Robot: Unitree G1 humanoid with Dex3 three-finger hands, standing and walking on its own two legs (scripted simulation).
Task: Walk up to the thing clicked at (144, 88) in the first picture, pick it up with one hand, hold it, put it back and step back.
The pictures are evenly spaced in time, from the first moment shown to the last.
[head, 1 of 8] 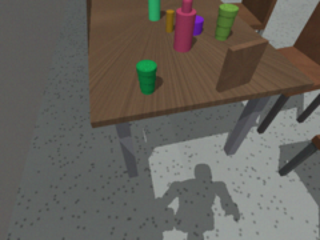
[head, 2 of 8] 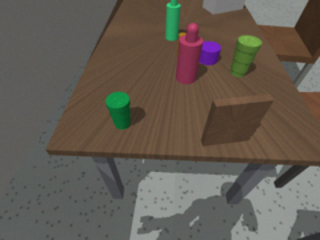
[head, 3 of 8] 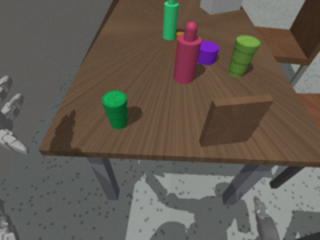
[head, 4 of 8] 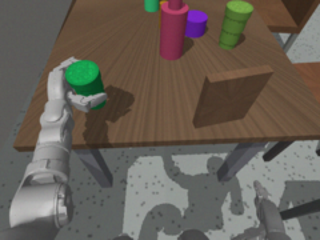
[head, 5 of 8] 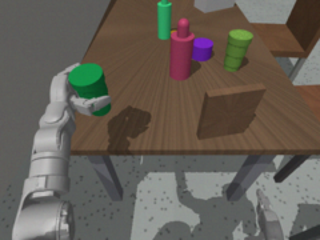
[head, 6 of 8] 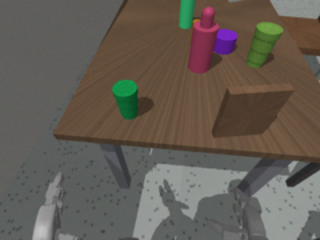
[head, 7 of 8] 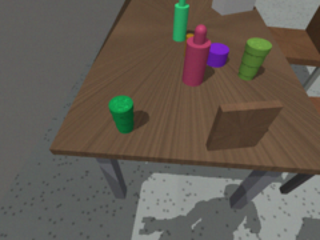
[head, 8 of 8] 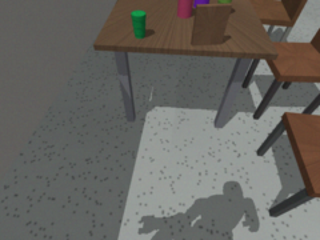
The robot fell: no
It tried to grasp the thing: yes
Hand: left
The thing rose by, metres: 0.25
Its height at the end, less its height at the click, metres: +0.00
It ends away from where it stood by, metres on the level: 0.01
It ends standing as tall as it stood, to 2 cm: yes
